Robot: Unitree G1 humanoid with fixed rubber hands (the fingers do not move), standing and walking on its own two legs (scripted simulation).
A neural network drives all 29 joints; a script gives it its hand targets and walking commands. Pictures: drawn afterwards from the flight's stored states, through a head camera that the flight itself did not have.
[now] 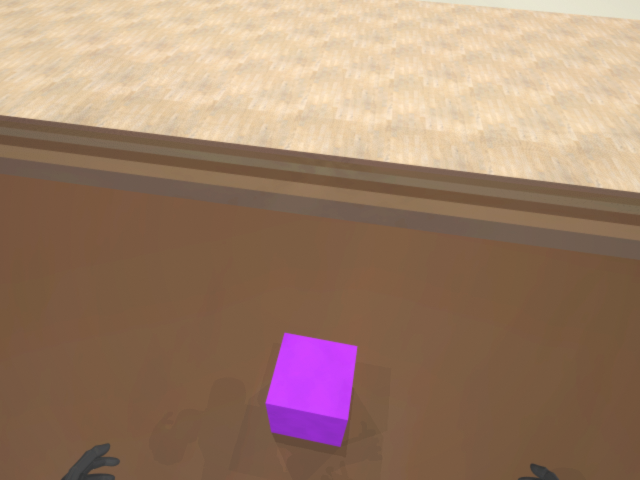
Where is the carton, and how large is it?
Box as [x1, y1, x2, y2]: [265, 333, 356, 446]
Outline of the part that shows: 284,333 265,403 271,431 340,446 348,415 356,346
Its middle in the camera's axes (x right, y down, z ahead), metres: -0.02 +0.44 +1.12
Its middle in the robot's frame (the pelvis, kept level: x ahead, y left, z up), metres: +0.47 +0.01 -0.65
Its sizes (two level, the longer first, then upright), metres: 0.210 0.200 0.250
